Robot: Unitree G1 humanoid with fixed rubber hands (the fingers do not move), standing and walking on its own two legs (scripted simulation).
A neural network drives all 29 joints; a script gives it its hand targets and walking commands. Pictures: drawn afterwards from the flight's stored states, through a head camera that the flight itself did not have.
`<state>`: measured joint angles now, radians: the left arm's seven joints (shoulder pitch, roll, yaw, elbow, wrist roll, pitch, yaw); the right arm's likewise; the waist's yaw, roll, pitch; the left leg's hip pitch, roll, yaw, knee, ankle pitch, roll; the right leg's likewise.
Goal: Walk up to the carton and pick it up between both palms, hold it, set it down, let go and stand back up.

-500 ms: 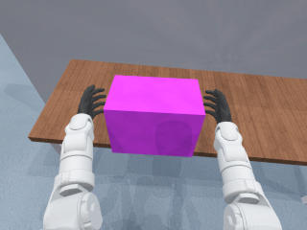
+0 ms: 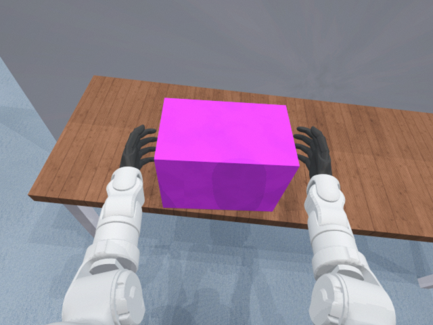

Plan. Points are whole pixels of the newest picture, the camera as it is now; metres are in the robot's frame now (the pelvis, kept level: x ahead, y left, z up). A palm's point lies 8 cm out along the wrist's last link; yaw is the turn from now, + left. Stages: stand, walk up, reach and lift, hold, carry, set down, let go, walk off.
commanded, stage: set down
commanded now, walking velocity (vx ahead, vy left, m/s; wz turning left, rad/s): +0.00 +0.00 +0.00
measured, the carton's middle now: (222, 158) +0.46 -0.01 -0.03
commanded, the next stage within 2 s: none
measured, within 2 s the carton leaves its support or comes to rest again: rests again in 0.66 s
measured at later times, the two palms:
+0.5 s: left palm (132, 156) +0.40 +0.18 +0.03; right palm (314, 159) +0.40 -0.18 +0.06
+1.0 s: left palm (134, 161) +0.40 +0.18 +0.02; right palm (311, 162) +0.40 -0.18 +0.05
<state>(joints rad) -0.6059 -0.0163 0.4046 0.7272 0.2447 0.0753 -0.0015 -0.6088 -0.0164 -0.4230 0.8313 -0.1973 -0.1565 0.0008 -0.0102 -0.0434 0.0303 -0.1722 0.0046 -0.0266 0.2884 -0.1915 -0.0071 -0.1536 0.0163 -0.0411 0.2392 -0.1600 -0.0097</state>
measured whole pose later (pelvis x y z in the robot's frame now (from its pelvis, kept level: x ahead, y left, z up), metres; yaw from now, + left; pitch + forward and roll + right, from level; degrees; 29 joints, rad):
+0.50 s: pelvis +0.01 -0.01 +0.00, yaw +0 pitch +13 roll +0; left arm -0.70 0.04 0.42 0.96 0.24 -0.13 0.07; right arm -0.67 -0.01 -0.48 0.95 -0.29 -0.28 -0.02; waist -0.01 -0.07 -0.12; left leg -0.33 0.00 0.01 0.26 -0.15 -0.01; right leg -0.32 0.02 -0.04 0.25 -0.15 -0.01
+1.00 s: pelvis +0.00 +0.00 +0.00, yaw +0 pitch +13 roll +0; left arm -0.74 0.06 0.45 1.10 0.24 -0.25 0.05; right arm -0.71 -0.01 -0.53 0.99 -0.33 -0.30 -0.02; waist -0.01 -0.05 -0.07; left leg -0.33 0.00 0.01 0.28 -0.16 -0.01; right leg -0.31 0.02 -0.04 0.25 -0.15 -0.01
